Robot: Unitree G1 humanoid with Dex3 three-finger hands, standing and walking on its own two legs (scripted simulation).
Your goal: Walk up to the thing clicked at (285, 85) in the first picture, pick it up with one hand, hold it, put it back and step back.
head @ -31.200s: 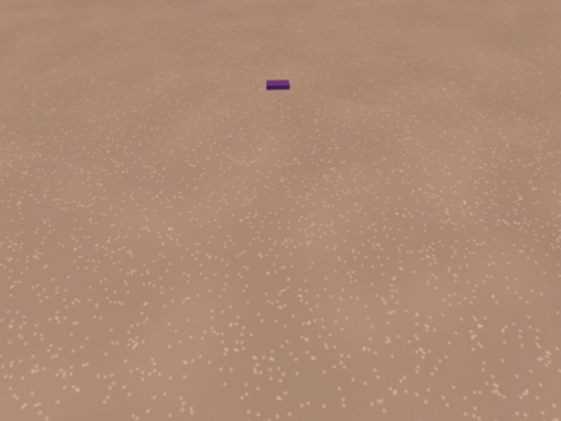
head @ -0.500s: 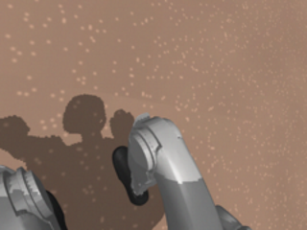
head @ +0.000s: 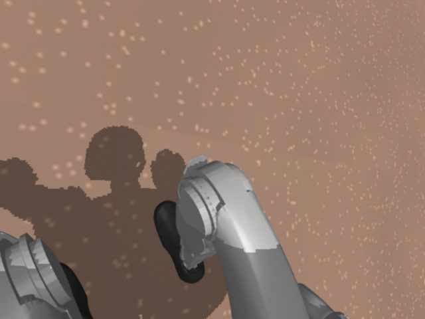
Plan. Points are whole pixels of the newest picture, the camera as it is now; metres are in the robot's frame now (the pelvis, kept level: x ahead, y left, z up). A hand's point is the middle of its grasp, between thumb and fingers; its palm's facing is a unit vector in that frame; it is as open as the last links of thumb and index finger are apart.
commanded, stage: withdraw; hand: left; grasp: from above
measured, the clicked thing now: out of the picture +0.47 +0.36 -0.29
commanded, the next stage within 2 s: home in 0.94 s
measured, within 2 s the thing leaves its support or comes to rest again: neither
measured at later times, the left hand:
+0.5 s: hand out of the picture +0.48 +0.39 -0.13, palm faces -0.33 -0.08 -0.94, open 14.1 cm
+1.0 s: hand out of the picture +0.46 +0.36 -0.13, palm faces -0.41 -0.09 -0.91, open 13.8 cm
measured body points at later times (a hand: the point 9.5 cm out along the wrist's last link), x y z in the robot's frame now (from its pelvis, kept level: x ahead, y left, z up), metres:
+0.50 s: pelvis +0.01 +0.00 +0.02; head +0.25 +0.11 +0.38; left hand +0.50 +0.39 -0.08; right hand +0.07 -0.26 -0.05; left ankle +0.06 +0.12 -0.27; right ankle +0.12 -0.12 -0.27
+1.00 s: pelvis -0.01 -0.01 +0.02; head +0.23 +0.12 +0.38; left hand +0.48 +0.36 -0.08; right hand +0.07 -0.28 -0.05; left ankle +0.06 +0.12 -0.27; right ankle +0.12 -0.12 -0.27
